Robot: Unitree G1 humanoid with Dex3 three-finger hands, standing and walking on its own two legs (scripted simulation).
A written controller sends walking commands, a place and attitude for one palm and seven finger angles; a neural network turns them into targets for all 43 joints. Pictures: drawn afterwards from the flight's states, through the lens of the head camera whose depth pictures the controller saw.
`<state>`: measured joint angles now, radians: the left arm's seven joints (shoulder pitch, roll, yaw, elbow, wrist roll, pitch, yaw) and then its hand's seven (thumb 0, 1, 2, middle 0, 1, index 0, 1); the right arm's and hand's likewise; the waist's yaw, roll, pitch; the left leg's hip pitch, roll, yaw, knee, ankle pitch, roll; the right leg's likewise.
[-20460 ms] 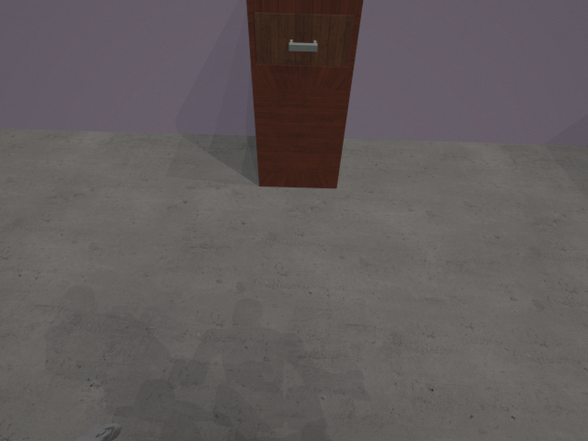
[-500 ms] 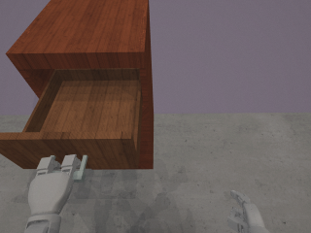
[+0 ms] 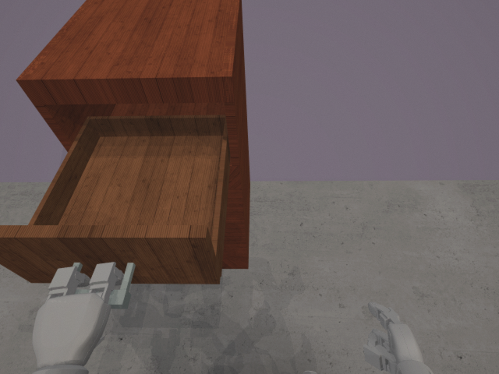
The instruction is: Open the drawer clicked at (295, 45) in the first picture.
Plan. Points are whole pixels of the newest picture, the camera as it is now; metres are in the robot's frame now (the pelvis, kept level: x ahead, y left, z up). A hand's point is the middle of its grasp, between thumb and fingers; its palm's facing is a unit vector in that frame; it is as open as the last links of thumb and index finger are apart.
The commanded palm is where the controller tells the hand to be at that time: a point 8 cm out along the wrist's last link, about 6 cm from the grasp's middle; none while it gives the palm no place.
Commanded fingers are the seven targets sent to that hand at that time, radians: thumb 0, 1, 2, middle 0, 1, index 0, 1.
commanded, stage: pull the drawer open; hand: left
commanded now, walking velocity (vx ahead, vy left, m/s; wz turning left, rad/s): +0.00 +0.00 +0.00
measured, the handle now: (98, 284) +0.24 +0.27 +0.01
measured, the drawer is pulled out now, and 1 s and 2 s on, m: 0.30 0.30 0.30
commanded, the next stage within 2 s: open the thumb to release the handle in 0.18 s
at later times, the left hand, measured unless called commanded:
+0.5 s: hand (96, 322) +0.19 +0.25 +0.00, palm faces +0.05 -0.03 -1.00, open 7.3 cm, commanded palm +0.16 +0.26 +0.04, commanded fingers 0.00 0.06 0.54 -0.34 -1.26 -0.34 -1.26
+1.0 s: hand (96, 323) +0.19 +0.25 +0.00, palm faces +0.02 -0.04 -1.00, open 13.5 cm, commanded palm +0.16 +0.26 +0.04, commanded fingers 0.00 -0.50 0.30 -0.30 -1.20 -0.30 -1.20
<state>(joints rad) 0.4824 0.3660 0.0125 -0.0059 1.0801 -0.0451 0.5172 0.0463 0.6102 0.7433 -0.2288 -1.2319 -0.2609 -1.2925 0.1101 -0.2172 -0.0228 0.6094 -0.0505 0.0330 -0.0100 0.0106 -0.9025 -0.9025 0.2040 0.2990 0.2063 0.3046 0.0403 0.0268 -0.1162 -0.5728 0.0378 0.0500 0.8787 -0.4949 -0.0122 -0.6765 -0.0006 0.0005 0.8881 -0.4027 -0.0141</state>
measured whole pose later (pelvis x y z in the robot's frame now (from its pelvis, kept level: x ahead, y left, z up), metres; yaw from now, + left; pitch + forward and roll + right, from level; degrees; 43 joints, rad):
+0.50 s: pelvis -0.01 +0.00 +0.00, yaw +2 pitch +11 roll +1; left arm 0.35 0.35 -0.03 0.08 1.09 -0.01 0.53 0.03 0.50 0.73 -0.28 -1.23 -0.32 -1.32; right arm 0.10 -0.22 -0.03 0.65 -0.05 0.02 -0.05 0.01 -0.90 -0.90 0.20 0.30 0.21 0.30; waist 0.07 0.03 -0.11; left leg -0.59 0.02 0.02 0.88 -0.48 -0.02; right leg -0.68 -0.02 -0.02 0.89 -0.40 -0.02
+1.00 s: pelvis -0.02 -0.01 +0.00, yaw +2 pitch +9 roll +1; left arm 0.29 0.35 -0.01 0.13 1.08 -0.03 0.47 0.00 -0.47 0.31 -0.28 -1.19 -0.34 -1.26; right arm 0.12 -0.23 -0.03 0.65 -0.04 0.01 -0.06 0.01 -0.90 -0.90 0.20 0.30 0.21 0.30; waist 0.06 0.04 -0.10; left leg -0.58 0.02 0.02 0.85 -0.44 -0.02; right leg -0.67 -0.01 -0.03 0.87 -0.37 -0.02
